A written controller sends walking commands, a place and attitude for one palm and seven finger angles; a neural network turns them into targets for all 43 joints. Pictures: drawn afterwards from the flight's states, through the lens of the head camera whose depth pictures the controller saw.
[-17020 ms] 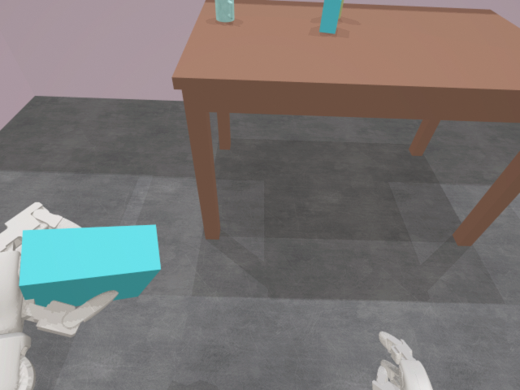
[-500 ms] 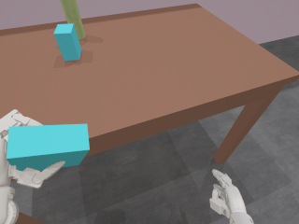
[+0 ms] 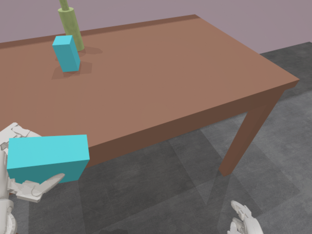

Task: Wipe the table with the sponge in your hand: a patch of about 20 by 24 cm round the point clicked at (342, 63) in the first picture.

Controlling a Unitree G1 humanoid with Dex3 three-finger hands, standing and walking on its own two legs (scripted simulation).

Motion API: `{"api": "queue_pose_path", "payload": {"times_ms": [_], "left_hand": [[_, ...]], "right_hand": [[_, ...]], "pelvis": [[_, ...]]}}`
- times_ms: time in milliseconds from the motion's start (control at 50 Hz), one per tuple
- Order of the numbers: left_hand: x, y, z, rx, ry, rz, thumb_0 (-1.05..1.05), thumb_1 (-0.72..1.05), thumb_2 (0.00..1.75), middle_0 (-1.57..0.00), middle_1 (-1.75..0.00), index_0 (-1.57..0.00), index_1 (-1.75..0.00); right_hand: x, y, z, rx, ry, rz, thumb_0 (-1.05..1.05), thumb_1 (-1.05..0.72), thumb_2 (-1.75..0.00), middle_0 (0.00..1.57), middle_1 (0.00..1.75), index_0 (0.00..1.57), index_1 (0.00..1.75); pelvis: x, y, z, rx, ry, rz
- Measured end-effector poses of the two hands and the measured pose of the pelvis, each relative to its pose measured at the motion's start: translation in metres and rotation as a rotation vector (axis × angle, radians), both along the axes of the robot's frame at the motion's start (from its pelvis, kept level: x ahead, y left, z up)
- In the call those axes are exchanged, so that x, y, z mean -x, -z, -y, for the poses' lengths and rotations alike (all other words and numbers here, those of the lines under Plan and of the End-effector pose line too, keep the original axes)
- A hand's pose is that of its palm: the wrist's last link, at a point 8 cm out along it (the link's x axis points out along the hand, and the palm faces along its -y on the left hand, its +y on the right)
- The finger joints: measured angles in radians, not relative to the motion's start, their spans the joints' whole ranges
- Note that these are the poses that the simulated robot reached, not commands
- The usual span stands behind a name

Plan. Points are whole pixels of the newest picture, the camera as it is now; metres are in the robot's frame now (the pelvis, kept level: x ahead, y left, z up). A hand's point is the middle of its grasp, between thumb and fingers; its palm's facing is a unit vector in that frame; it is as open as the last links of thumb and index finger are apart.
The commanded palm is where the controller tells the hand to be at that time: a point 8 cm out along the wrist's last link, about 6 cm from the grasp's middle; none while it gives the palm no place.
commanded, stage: shuffle to correct the standing spot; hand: left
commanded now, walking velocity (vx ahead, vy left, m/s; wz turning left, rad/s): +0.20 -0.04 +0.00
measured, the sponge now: (61, 161) +0.23 +0.21 +0.13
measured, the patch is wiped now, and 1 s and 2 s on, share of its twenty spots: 0.00 0.00 0.00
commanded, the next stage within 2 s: come to a stop and stand still in 0.40 s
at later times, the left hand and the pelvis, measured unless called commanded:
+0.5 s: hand (65, 121) +0.31 +0.23 +0.16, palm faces +0.42 -0.80 -0.42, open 9.8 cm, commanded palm +0.25 +0.26 +0.18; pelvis +0.09 -0.02 -0.01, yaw +1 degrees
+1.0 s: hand (77, 105) +0.37 +0.22 +0.16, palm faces +0.40 -0.82 -0.41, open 9.8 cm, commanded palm +0.31 +0.26 +0.18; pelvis +0.15 -0.02 -0.01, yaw +1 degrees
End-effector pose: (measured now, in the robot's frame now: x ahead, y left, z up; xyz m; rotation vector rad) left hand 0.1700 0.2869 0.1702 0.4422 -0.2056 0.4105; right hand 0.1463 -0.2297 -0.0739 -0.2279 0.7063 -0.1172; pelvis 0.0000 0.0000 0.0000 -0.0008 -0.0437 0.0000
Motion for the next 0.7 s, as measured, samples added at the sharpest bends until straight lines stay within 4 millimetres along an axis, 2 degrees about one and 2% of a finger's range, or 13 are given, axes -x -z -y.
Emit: {"api": "queue_pose_path", "payload": {"times_ms": [100, 240, 360, 440, 500, 560, 620, 700], "left_hand": [[-0.013, 0.004, 0.006, 0.016, -0.017, 0.012, 0.0, -0.48, 1.02, -0.8, -1.33, -0.79, -1.33], [-0.038, 0.002, 0.02, 0.005, 0.016, 0.049, 0.0, -0.48, 1.02, -0.8, -1.33, -0.79, -1.33], [-0.058, 0.002, 0.014, -0.017, 0.035, 0.082, 0.0, -0.48, 1.02, -0.8, -1.33, -0.79, -1.33], [-0.081, 0.0, 0.013, -0.055, 0.013, 0.035, 0.0, -0.48, 1.02, -0.8, -1.33, -0.79, -1.33], [-0.101, -0.006, 0.021, -0.07, 0.012, 0.016, 0.0, -0.48, 1.02, -0.8, -1.33, -0.79, -1.33], [-0.117, -0.009, 0.036, -0.109, 0.034, 0.026, 0.0, -0.48, 1.02, -0.8, -1.33, -0.79, -1.33], [-0.125, -0.007, 0.049, -0.102, 0.061, 0.029, 0.0, -0.48, 1.02, -0.8, -1.33, -0.79, -1.33], [-0.128, -0.009, 0.057, -0.086, 0.057, -0.006, 0.0, -0.48, 1.02, -0.8, -1.33, -0.79, -1.33]], "right_hand": [[-0.013, 0.008, 0.004, -0.009, -0.008, -0.003, 0.01, -0.9, -0.9, 0.21, 0.3, 0.2, 0.3], [-0.049, 0.014, 0.009, -0.018, -0.029, 0.006, 0.01, -0.9, -0.9, 0.21, 0.3, 0.2, 0.3], [-0.082, 0.015, 0.009, -0.001, -0.022, 0.01, 0.01, -0.9, -0.9, 0.21, 0.3, 0.2, 0.3], [-0.099, 0.014, 0.002, -0.04, -0.015, 0.024, 0.01, -0.9, -0.9, 0.2, 0.3, 0.2, 0.3], [-0.11, 0.017, -0.002, -0.079, -0.037, 0.011, 0.01, -0.9, -0.9, 0.2, 0.3, 0.2, 0.3], [-0.126, 0.028, 0.001, -0.101, -0.065, 0.01, 0.01, -0.9, -0.9, 0.21, 0.3, 0.2, 0.3], [-0.142, 0.035, 0.009, -0.1, -0.079, -0.019, 0.01, -0.9, -0.9, 0.21, 0.3, 0.21, 0.3], [-0.158, 0.027, 0.023, -0.085, -0.07, -0.033, 0.01, -0.9, -0.9, 0.21, 0.3, 0.2, 0.3]], "pelvis": [[-0.013, 0.005, 0.007, -0.002, -0.01, 0.006], [-0.035, 0.013, 0.015, 0.017, -0.027, -0.006], [-0.059, 0.022, 0.01, -0.002, -0.012, -0.01], [-0.076, 0.017, 0.013, -0.019, 0.0, -0.001], [-0.091, 0.014, 0.021, -0.014, -0.011, 0.001], [-0.107, 0.021, 0.031, -0.008, -0.034, 0.014], [-0.116, 0.023, 0.037, 0.003, -0.041, 0.032], [-0.128, 0.015, 0.042, -0.008, -0.013, 0.03]]}}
